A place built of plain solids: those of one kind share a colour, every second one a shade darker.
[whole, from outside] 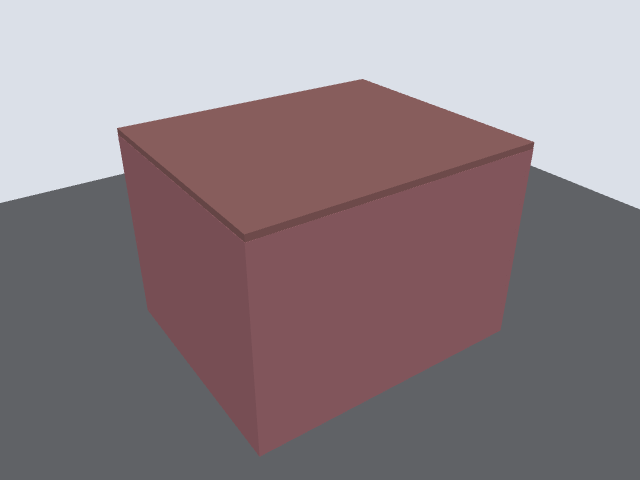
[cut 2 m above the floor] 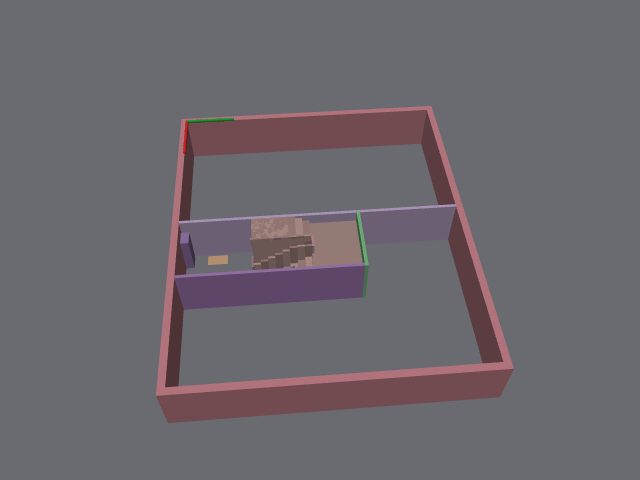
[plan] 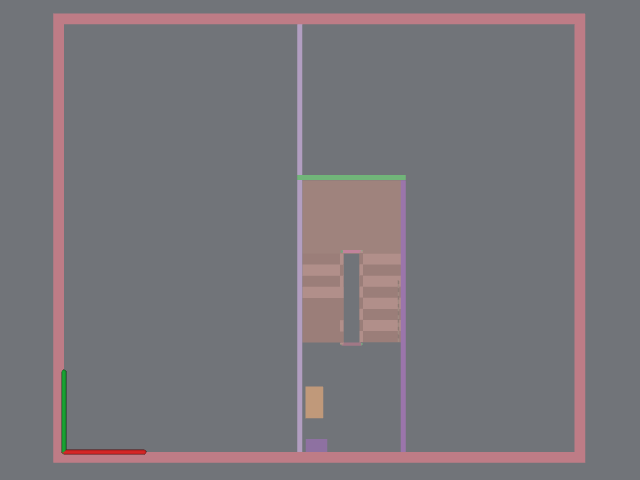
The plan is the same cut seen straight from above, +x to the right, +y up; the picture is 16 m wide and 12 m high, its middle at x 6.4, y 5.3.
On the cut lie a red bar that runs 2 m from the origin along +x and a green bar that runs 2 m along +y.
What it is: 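A small block of dwellings, 12.8 m wide and 10.7 m deep inside, its common dog-leg stair of 18 risers of 172 mm a storey on goings of 277 mm, 1.04 m wide flights and a well of 0.39 m; the dwelling on the second floor; a hall, a living room, a bedroom, a kitchen, the bathroom shut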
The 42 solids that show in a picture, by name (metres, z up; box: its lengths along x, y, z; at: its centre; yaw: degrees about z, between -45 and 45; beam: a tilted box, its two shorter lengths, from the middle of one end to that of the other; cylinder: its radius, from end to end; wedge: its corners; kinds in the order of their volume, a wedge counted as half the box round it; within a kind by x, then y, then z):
{
 "wall_1": {"box": [0.27, 11.23, 9.34], "at": [-0.13, 5.35, 4.62]},
 "wall_2": {"box": [13.3, 0.27, 9.34], "at": [6.38, -0.13, 4.62]},
 "wall_3": {"box": [13.3, 0.27, 9.34], "at": [6.38, 10.83, 4.62]},
 "wall_4": {"box": [0.27, 11.23, 9.34], "at": [12.9, 5.35, 4.62]},
 "roof_slab_1": {"box": [13.28, 11.21, 0.44], "at": [6.38, 5.35, 9.35]},
 "piece_1": {"box": [1.04, 0.29, 2.97], "at": [6.48, 2.88, 1.44]},
 "piece_2": {"box": [1.04, 0.56, 2.8], "at": [6.48, 3.02, 1.35]},
 "piece_3": {"box": [1.04, 0.84, 2.63], "at": [6.48, 3.16, 1.26]},
 "piece_4": {"box": [1.04, 1.12, 2.46], "at": [6.48, 3.3, 1.18]},
 "piece_5": {"box": [1.04, 1.39, 2.29], "at": [6.48, 3.43, 1.09]},
 "piece_6": {"box": [1.04, 1.67, 2.11], "at": [6.48, 3.57, 1.01]},
 "piece_7": {"box": [1.04, 1.95, 1.94], "at": [6.48, 3.71, 0.92]},
 "piece_8": {"box": [1.04, 2.23, 1.77], "at": [6.48, 3.85, 0.83]},
 "piece_9": {"box": [0.09, 0.28, 2.12], "at": [6.95, 3.15, 2.61]},
 "piece_10": {"box": [0.09, 0.28, 1.95], "at": [6.95, 3.43, 2.52]},
 "piece_11": {"box": [0.09, 0.28, 1.44], "at": [6.95, 4.27, 2.27]},
 "piece_12": {"box": [0.09, 0.28, 1.26], "at": [6.95, 4.54, 2.18]},
 "piece_13": {"box": [0.09, 0.28, 1.09], "at": [6.95, 4.82, 2.09]},
 "piece_14": {"box": [0.09, 0.28, 1.14], "at": [7.43, 2.88, 0.52]},
 "piece_15": {"box": [0.09, 0.28, 1.31], "at": [7.43, 3.16, 0.61]},
 "piece_16": {"box": [0.09, 0.28, 1.49], "at": [7.43, 3.44, 0.69]},
 "piece_17": {"box": [0.09, 0.28, 1.66], "at": [7.43, 3.72, 0.78]},
 "piece_18": {"box": [0.09, 0.28, 1.83], "at": [7.43, 4.0, 0.86]},
 "piece_19": {"box": [0.09, 0.28, 2.0], "at": [7.43, 4.28, 0.95]},
 "piece_20": {"box": [0.09, 0.28, 2.17], "at": [7.43, 4.55, 1.04]},
 "piece_21": {"box": [0.09, 0.28, 2.35], "at": [7.43, 4.83, 1.12]},
 "piece_22": {"box": [1.04, 2.23, 0.22], "at": [7.9, 3.86, 0.06]},
 "piece_23": {"box": [1.04, 1.95, 0.39], "at": [7.9, 4.0, 0.15]},
 "piece_24": {"box": [1.04, 1.67, 0.57], "at": [7.9, 4.13, 0.23]},
 "piece_25": {"box": [1.04, 1.39, 0.74], "at": [7.9, 4.27, 0.32]},
 "piece_26": {"box": [1.04, 1.12, 0.91], "at": [7.9, 4.41, 0.4]},
 "piece_27": {"box": [1.04, 0.84, 1.08], "at": [7.9, 4.55, 0.49]},
 "piece_28": {"box": [1.04, 0.56, 1.25], "at": [7.9, 4.69, 0.58]},
 "piece_29": {"box": [1.04, 0.29, 1.43], "at": [7.9, 4.83, 0.66]},
 "core_wall_low_1": {"box": [0.13, 10.69, 6.08], "at": [5.9, 5.35, 2.99]},
 "core_wall_1": {"box": [0.13, 6.8, 9.18], "at": [8.48, 3.4, 4.54]},
 "half_1": {"box": [2.46, 1.84, 1.6], "at": [7.19, 5.88, 0.75]},
 "core_wall_back_1": {"box": [2.72, 0.13, 9.18], "at": [7.19, 6.86, 4.54]},
 "hung_more_letter_boxes_1": {"box": [0.54, 0.32, 1.6], "at": [6.31, 0.16, 0.75]},
 "ground_whole_1": {"box": [0.49, 0.08, 1.0], "at": [7.19, 2.7, 0.45]},
 "whole_1": {"box": [0.49, 0.08, 0.95], "at": [7.19, 5.01, 2.02]},
 "laid_doormat_1": {"box": [0.45, 0.8, 0.05], "at": [6.26, 1.24, -0.02]}
}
